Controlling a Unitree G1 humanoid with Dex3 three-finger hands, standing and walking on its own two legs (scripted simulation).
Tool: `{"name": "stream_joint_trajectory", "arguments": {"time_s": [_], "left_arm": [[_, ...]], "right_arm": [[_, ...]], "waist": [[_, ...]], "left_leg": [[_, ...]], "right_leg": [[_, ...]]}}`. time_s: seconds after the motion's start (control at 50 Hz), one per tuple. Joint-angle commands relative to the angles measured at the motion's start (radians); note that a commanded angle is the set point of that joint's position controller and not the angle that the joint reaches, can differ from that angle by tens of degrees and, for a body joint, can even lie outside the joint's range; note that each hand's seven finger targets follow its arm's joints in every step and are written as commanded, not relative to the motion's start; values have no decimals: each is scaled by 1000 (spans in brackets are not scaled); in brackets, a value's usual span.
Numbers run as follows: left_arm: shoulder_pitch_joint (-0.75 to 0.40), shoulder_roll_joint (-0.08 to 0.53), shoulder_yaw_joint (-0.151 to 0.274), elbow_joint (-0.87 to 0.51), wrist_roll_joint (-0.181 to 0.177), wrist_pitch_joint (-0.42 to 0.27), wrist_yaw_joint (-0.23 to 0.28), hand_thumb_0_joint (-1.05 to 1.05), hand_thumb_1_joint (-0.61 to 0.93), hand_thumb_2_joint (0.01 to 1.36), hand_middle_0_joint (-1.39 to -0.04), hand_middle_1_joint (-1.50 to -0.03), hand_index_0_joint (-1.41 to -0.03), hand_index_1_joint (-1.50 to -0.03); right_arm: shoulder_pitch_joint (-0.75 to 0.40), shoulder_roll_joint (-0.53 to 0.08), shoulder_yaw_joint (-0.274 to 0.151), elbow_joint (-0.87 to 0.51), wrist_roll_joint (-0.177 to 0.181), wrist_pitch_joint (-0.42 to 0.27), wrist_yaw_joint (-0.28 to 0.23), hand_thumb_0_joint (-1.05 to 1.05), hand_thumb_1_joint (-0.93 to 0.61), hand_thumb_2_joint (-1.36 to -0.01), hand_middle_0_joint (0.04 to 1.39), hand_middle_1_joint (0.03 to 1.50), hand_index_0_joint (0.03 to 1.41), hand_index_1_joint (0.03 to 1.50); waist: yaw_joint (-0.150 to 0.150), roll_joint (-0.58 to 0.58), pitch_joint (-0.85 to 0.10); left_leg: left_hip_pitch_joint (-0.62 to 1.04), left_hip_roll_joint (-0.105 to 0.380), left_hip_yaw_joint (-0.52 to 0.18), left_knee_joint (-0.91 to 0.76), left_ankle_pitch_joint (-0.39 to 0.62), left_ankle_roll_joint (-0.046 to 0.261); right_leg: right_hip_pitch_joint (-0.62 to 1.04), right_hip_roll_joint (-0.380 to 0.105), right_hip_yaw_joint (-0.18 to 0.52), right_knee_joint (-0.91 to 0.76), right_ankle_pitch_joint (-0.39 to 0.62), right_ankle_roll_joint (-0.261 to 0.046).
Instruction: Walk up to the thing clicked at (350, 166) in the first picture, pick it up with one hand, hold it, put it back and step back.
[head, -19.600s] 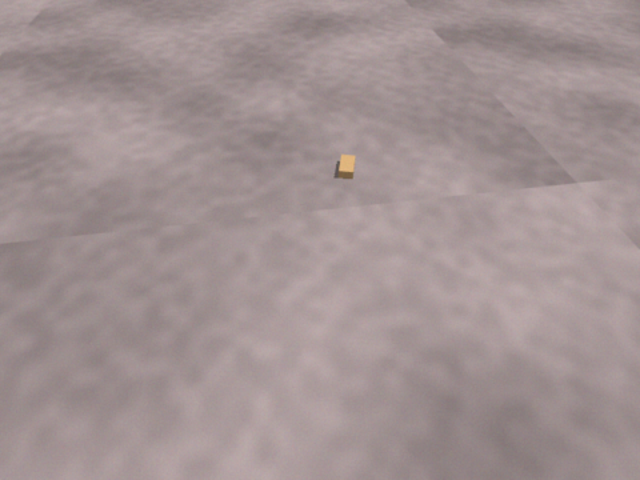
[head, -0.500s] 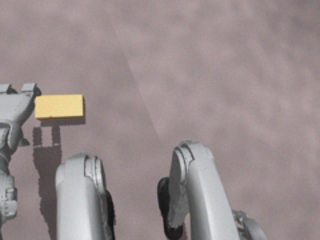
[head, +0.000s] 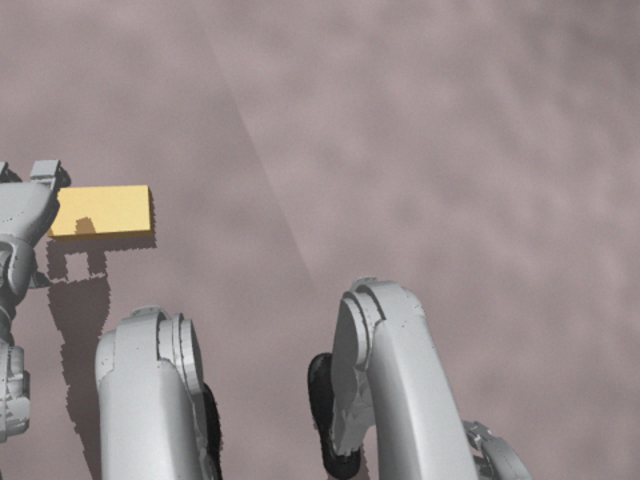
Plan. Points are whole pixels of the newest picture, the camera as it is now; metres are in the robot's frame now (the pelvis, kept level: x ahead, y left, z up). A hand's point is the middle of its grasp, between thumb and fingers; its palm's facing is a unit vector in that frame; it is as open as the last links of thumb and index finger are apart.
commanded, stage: rise first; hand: left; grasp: from above
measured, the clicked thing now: (103, 213) +0.49 +0.27 -0.31
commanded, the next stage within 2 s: approach in 1.60 s
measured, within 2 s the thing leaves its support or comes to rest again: neither
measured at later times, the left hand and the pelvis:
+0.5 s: hand (44, 227) +0.43 +0.30 -0.19, palm faces -0.47 -0.05 -0.88, open 14.2 cm; pelvis +0.00 +0.00 -0.01, yaw +0 degrees
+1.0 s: hand (46, 218) +0.45 +0.30 -0.20, palm faces -0.47 -0.05 -0.88, open 14.1 cm; pelvis +0.00 +0.00 -0.01, yaw -2 degrees
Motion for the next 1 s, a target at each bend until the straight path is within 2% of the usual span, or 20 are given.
{"name": "stream_joint_trajectory", "arguments": {"time_s": [0.0,0.04,0.06,0.08,0.12,0.24,0.3,0.36,0.44,0.48,0.56,0.58,0.6,0.64,0.68,0.72,0.74,0.76,0.78,0.98], "left_arm": [[-282,241,28,-131,-23,-2,44,0,-527,990,-62,-1026,-75,-1011],[-271,229,14,-103,-26,0,42,0,-540,1000,-62,-1030,-72,-1019],[-278,245,30,-107,-22,0,43,0,-541,1001,-63,-1025,-71,-1016],[-292,263,39,-125,-20,-4,44,0,-611,1081,-73,-969,-42,-1000],[-303,256,30,-113,-24,-2,47,0,-551,1012,-67,-1021,-69,-1019],[-312,275,40,-94,-21,0,52,0,-564,1027,-64,-1016,-62,-1019],[-318,268,25,-70,-21,4,49,0,-570,1031,-65,-1021,-61,-1025],[-331,273,25,-92,-22,6,46,0,-559,1023,-63,-1024,-63,-1024],[-334,273,14,-48,-19,12,37,0,-557,1019,-64,-1025,-65,-1024],[-353,288,21,-54,-27,8,38,0,-558,1021,-65,-1018,-64,-1019],[-358,288,18,-31,-18,6,35,0,-548,1012,-62,-1027,-65,-1023],[-361,293,11,-40,-19,5,36,0,-554,1016,-63,-1034,-66,-1031],[-372,295,16,-36,-15,6,35,0,-557,1022,-66,-1019,-64,-1020],[-375,301,19,-38,-18,5,40,0,-554,1020,-67,-1017,-66,-1018],[-391,307,14,-47,-12,3,38,0,-559,1025,-65,-1015,-63,-1016],[-395,320,19,-18,-15,6,36,0,-546,1014,-69,-1017,-70,-1015],[-389,332,31,-37,-14,4,38,0,-559,1025,-68,-1013,-65,-1017],[-375,320,17,5,-13,9,35,0,-557,1020,-70,-1016,-67,-1018],[-406,330,24,-29,-17,5,34,0,-552,1015,-72,-1014,-70,-1016],[-346,349,34,-70,-26,9,15,0,-561,1018,-68,-1012,-64,-1015]], "right_arm": [[209,-253,-73,-14,1,0,-9,0,-907,-903,199,300,200,300],[209,-247,-71,-17,0,-2,-6,0,-911,-904,199,300,200,300],[223,-253,-70,-14,-2,-4,-6,0,-910,-904,199,300,200,300],[217,-256,-70,-13,-2,-4,-6,0,-912,-904,199,300,200,300],[210,-252,-66,-21,-4,-7,-5,0,-912,-904,199,300,200,300],[214,-254,-59,-23,-4,-7,-8,0,-911,-904,199,300,200,300],[212,-253,-51,-22,-8,-9,-7,0,-912,-905,199,300,199,300],[214,-254,-47,-23,-7,-8,-9,0,-910,-903,199,300,199,300],[217,-257,-41,-22,-8,-9,-7,0,-910,-904,199,300,200,300],[216,-258,-36,-22,-6,-8,-10,0,-910,-904,199,300,200,300],[220,-264,-32,-23,-10,-12,-10,0,-908,-902,200,300,200,300],[215,-258,-27,-23,-8,-13,-10,0,-911,-904,199,300,200,300],[224,-261,-26,-22,-12,-14,-10,0,-909,-903,200,300,200,300],[219,-265,-25,-27,-10,-15,-11,0,-908,-903,200,300,200,300],[225,-266,-20,-25,-15,-14,-11,0,-908,-903,200,300,200,300],[233,-269,-15,-24,-17,-19,-7,0,-908,-902,200,300,200,300],[235,-269,-13,-24,-20,-20,-7,0,-908,-903,200,300,200,300],[233,-267,-10,-26,-20,-23,-6,0,-910,-904,200,300,200,300],[237,-271,-9,-27,-20,-23,-5,0,-909,-903,200,300,200,300],[236,-274,-15,-40,-11,-17,1,0,-910,-903,200,300,200,300]], "waist": [[2,297,-691],[-10,266,-651],[-16,261,-662],[-6,288,-685],[-9,282,-670],[-13,276,-686],[-26,258,-649],[-19,292,-688],[-38,283,-641],[-28,284,-652],[-47,289,-628],[-37,303,-626],[-53,285,-636],[-46,309,-637],[-59,295,-655],[-69,285,-616],[-58,310,-635],[-65,293,-620],[-69,302,-626],[-44,353,-658]], "left_leg": [[568,-35,8,-257,252,-18],[527,-36,19,-241,239,-9],[536,-37,17,-237,257,-9],[545,-36,17,-239,253,-12],[532,-34,21,-233,234,-9],[517,-37,24,-224,228,-8],[470,-40,29,-221,205,-2],[517,-38,24,-221,233,-9],[491,-38,21,-217,223,-7],[480,-39,22,-221,208,-7],[480,-38,16,-219,191,-11],[476,-38,21,-219,193,-10],[483,-38,17,-213,197,-9],[491,-36,16,-215,202,-11],[488,-35,19,-200,226,-8],[461,-36,20,-197,209,-4],[471,-37,21,-202,221,-8],[467,-34,20,-192,214,-5],[473,-34,16,-200,214,-7],[501,-33,13,-213,236,-14]], "right_leg": [[289,47,-28,-212,253,-23],[298,50,-24,-224,253,-20],[310,47,-26,-218,268,-18],[304,48,-26,-211,260,-20],[300,48,-23,-221,249,-19],[311,51,-23,-220,243,-19],[319,52,-21,-230,230,-16],[319,54,-25,-216,249,-20],[304,54,-29,-211,246,-20],[305,54,-28,-215,230,-21],[289,53,-36,-208,213,-22],[293,55,-32,-211,218,-23],[299,55,-36,-210,222,-20],[286,53,-36,-206,225,-22],[318,57,-33,-214,254,-16],[307,53,-34,-211,241,-15],[328,54,-34,-209,249,-16],[312,54,-34,-212,246,-15],[311,54,-40,-209,242,-16],[322,55,-43,-199,261,-21]]}}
